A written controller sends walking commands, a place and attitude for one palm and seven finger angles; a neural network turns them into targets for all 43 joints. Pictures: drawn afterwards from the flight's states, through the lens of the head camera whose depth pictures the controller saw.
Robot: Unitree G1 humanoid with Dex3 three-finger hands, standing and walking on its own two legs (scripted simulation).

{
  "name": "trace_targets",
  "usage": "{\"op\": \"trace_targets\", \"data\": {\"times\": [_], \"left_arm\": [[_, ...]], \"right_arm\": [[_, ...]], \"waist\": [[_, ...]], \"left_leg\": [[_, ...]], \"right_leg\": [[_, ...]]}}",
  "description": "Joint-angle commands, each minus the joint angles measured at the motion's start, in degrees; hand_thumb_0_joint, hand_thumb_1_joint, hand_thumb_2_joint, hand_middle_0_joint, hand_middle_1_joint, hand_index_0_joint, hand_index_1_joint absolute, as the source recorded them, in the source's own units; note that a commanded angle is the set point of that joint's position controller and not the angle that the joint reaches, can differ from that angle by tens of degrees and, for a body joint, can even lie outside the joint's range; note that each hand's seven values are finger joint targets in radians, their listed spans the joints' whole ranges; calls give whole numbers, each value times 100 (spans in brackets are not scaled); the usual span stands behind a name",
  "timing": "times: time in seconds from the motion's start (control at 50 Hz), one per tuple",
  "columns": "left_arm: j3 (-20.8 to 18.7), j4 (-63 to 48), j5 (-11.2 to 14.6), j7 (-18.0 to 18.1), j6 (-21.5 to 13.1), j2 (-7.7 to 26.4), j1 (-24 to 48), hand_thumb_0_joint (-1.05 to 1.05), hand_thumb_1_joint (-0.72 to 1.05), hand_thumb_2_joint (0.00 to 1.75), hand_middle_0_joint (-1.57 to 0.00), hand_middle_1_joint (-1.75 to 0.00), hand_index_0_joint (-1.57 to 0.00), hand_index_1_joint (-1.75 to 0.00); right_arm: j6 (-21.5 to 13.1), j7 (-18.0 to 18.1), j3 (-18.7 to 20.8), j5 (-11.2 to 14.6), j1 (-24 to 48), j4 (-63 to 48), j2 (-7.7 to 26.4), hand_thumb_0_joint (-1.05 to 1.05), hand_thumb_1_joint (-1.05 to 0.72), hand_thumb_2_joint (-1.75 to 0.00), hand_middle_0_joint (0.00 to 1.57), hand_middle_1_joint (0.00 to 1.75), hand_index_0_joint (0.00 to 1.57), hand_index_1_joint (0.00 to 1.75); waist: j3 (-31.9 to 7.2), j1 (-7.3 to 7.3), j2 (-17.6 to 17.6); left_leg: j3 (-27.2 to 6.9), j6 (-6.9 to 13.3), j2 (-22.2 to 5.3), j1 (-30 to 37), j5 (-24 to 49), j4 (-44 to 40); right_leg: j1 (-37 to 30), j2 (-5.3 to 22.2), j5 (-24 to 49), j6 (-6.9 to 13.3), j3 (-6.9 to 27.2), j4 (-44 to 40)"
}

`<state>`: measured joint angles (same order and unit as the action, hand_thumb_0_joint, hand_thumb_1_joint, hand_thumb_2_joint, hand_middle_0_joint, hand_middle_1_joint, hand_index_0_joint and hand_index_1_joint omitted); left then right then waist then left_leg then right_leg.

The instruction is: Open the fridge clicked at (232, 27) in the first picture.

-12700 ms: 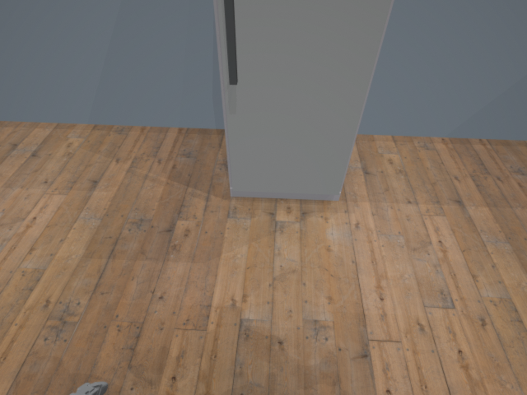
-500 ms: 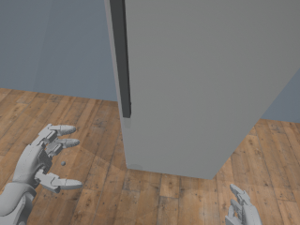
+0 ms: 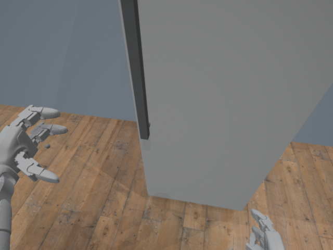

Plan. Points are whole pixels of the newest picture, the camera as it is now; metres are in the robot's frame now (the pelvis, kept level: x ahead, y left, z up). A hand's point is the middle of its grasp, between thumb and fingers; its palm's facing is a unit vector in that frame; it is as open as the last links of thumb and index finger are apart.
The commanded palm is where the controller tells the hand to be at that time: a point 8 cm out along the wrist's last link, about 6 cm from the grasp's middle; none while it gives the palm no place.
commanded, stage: raise the hand to about handle height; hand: left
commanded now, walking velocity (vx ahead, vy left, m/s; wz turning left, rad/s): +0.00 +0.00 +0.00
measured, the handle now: (141, 81) +0.51 +0.13 +0.15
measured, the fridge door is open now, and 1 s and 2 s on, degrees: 0 0 0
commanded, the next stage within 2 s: move the hooked fingers beside the handle in 0.46 s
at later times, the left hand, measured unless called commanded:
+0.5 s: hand (65, 150) +0.28 +0.25 +0.13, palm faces -0.02 -1.00 -0.08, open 14.0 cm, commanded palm +0.25 +0.30 +0.13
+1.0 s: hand (81, 128) +0.34 +0.24 +0.13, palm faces -0.06 -1.00 -0.02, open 14.0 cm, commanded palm +0.31 +0.29 +0.13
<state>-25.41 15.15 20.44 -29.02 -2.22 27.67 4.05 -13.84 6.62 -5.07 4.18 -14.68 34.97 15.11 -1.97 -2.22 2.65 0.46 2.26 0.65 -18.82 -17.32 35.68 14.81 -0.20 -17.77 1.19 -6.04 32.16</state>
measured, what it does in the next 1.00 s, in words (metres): stands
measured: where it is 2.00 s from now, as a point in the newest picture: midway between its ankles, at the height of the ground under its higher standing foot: outside the picture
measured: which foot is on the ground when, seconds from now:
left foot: down 0.00-1.00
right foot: down 0.00-1.00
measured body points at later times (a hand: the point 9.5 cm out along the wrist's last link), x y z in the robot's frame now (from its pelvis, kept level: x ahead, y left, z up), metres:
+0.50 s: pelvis +0.00 -0.01 +0.00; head +0.00 -0.03 +0.45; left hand +0.27 +0.30 +0.14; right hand +0.17 -0.26 -0.07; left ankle +0.02 +0.09 -0.73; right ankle -0.01 -0.11 -0.73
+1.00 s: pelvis +0.00 -0.01 +0.00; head +0.01 -0.02 +0.45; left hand +0.34 +0.30 +0.13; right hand +0.14 -0.26 -0.08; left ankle +0.02 +0.09 -0.73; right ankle -0.01 -0.11 -0.73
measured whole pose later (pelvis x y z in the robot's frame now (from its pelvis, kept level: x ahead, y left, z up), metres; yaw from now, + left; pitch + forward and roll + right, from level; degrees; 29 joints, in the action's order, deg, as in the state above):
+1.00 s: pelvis +0.00 -0.01 +0.00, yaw -2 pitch +3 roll -1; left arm -23.1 31.3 17.3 -28.7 -3.6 27.5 17.4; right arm -12.4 6.7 -3.8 4.4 -16.0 35.5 16.1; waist -2.0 0.8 1.8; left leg 1.8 1.6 0.0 -21.1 -16.8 35.1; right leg 18.5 -0.8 -17.7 1.8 -4.6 33.3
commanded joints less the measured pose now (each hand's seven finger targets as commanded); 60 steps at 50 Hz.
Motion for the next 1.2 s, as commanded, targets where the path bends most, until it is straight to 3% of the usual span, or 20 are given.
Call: {"op": "trace_targets", "data": {"times": [0.0,0.08,0.12,0.16,0.18,0.26,0.28,0.34,0.38,0.46,0.56,0.64,0.68,0.74,0.8,0.88,0.94,1.04,1.08,1.18], "left_arm": [[-148,-648,83,-283,15,1142,1119,0,-50,30,-30,-120,-30,-120],[-644,-1154,171,-193,-204,1568,1038,0,-50,30,-30,-120,-30,-120],[-851,-1593,220,-80,-427,1688,1179,0,-50,30,-30,-120,-30,-120],[-917,-1671,202,63,-562,1663,1164,0,-50,30,-30,-120,-30,-120],[-974,-1677,181,118,-583,1753,1151,0,-50,30,-30,-120,-30,-120],[-579,-1160,93,106,-428,1317,1108,0,-50,30,-30,-120,-30,-120],[-474,-1072,112,58,-362,1236,1097,0,-50,30,-30,-120,-30,-120],[-405,-1104,60,-40,-238,1294,1237,0,-50,30,-30,-120,-30,-120],[-394,-1168,84,-57,-250,1317,1220,0,-50,30,-30,-120,-30,-120],[-678,-1285,152,-26,-444,1468,1173,0,-50,30,-30,-120,-30,-120],[-491,-1023,158,-11,-438,1259,1303,0,-50,30,-30,-120,-30,-120],[-348,-450,35,-32,-321,1412,2056,0,-50,30,-30,-120,-30,-120],[-344,-458,0,-24,-389,1536,2442,0,-50,30,-30,-120,-30,-120],[-167,-538,-52,-20,-549,1432,2881,0,-50,30,-30,-120,-30,-120],[-250,-154,-47,1,-611,1538,2971,0,-50,30,-30,-120,-30,-120],[-364,552,-120,12,-487,1672,2825,0,-50,30,-30,-120,-30,-120],[-327,571,-196,51,-417,1661,2893,0,-50,30,-30,-120,-30,-120],[-381,-122,-141,165,-626,1562,2744,0,-50,30,-30,-120,-30,-120],[-306,-105,-102,194,-661,1456,2750,0,-50,30,-30,-120,-30,-120],[7,104,-180,260,-504,1167,3115,0,-50,30,-30,-120,-30,-120]], "right_arm": [[-333,26,393,15,557,-931,848,0,-90,-90,20,30,20,30],[-380,-64,426,-39,607,-1019,832,0,-90,-90,20,30,20,30],[-420,-73,446,-42,626,-1045,785,0,-90,-90,20,30,20,30],[-454,-60,452,-51,601,-1016,765,0,-90,-90,20,30,20,30],[-446,-69,444,-77,558,-982,775,0,-90,-90,20,30,20,30],[-417,-7,461,-22,512,-875,783,0,-90,-90,20,30,20,30],[-396,-4,461,-17,488,-864,796,0,-90,-90,20,30,20,30],[-389,24,472,-1,531,-910,827,0,-90,-90,20,30,20,30],[-382,20,463,-12,532,-926,823,0,-90,-90,20,30,20,30],[-424,21,473,-21,568,-943,785,0,-90,-90,20,30,20,30],[-405,30,443,-2,585,-873,771,0,-90,-90,20,30,20,30],[-316,105,447,21,481,-757,847,0,-90,-90,20,30,20,30],[-300,129,452,14,486,-745,857,0,-90,-90,20,30,20,30],[-320,153,436,10,500,-777,805,0,-90,-90,20,30,20,30],[-281,149,449,5,385,-720,841,0,-90,-90,20,30,20,30],[-206,97,446,-8,294,-702,900,0,-90,-90,20,30,20,30],[-168,38,459,-2,277,-792,894,0,-90,-90,20,30,20,30],[-133,-59,519,-33,178,-940,857,0,-90,-90,20,30,20,30],[-109,-67,521,-38,133,-917,871,0,-90,-90,20,30,20,30],[-40,-43,543,-12,46,-795,893,0,-90,-90,20,30,20,30]], "waist": [[-635,108,36],[-1058,-28,-85],[-1327,-43,173],[-1293,-51,375],[-1214,-59,233],[-674,79,470],[-600,89,154],[-762,87,261],[-863,74,40],[-1125,44,-44],[-784,91,202],[-516,257,-39],[-645,263,-78],[-1123,288,382],[-1247,298,-6],[-1118,174,-25],[-1210,152,187],[-1709,106,207],[-1575,131,11],[-1214,290,93]], "left_leg": [[-402,-12,-77,543,878,-649],[-335,1,-62,643,1179,-539],[-302,6,-43,835,1350,-543],[-272,-11,-49,891,1387,-573],[-264,-5,-66,843,1450,-573],[-213,-7,-61,727,1083,-660],[-205,11,-81,675,1131,-644],[-229,23,-51,706,1107,-642],[-228,31,-67,731,1188,-617],[-209,38,-35,793,1232,-576],[-181,19,-27,701,1063,-599],[-217,23,-39,448,616,-607],[-220,31,-63,485,637,-557],[-230,28,-20,720,742,-521],[-234,33,-51,637,836,-475],[-234,12,-46,392,924,-492],[-211,5,-37,388,1056,-496],[-190,4,-72,721,1640,-437],[-212,0,-109,724,1727,-446],[-228,-8,-121,711,1471,-496]], "right_leg": [[212,-45,872,40,334,-511],[-56,-34,1136,34,411,-463],[-183,-35,1330,37,427,-430],[-169,-39,1369,39,394,-426],[-211,-49,1449,39,398,-435],[131,-19,1187,8,405,-548],[65,-12,1271,-14,434,-564],[57,2,1253,-23,439,-542],[-41,-1,1303,-27,446,-541],[-136,0,1412,-49,477,-509],[74,11,1288,-47,487,-549],[333,30,696,-81,566,-657],[275,50,617,-71,630,-656],[164,50,750,-31,605,-554],[98,29,930,-43,598,-501],[102,47,1046,3,544,-415],[130,52,1249,12,520,-341],[-40,-14,1795,32,442,-187],[20,-45,1804,47,409,-193],[384,-45,1495,50,381,-275]]}}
